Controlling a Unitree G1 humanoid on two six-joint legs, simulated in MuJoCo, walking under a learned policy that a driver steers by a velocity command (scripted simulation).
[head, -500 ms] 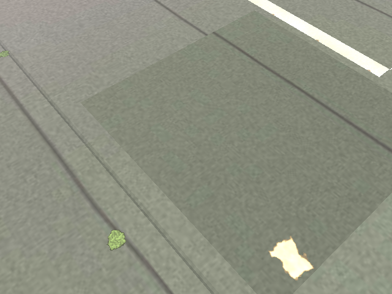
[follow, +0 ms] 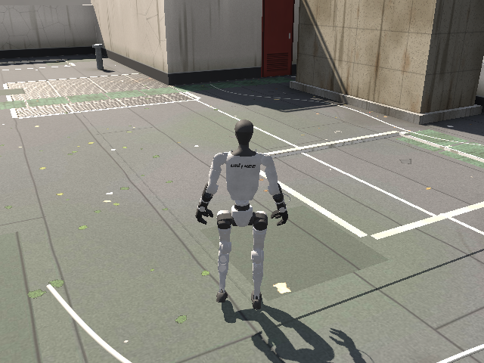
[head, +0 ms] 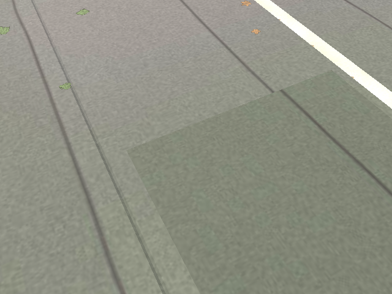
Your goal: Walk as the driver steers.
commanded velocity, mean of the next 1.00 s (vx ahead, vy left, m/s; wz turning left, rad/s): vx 0.50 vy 0.00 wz -0.31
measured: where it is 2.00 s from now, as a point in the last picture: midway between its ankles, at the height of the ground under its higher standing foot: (258, 197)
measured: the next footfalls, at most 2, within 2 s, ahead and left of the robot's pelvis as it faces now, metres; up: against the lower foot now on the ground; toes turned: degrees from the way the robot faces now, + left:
left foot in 0.32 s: +0.33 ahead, +0.16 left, +0.00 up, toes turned -1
right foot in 0.84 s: +0.57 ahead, -0.14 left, +0.00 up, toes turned -21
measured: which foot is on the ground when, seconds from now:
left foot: up 0.00-0.30, down 0.32-0.86, up 0.88-1.00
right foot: down 0.00-0.32, up 0.34-0.82, down 0.84-1.00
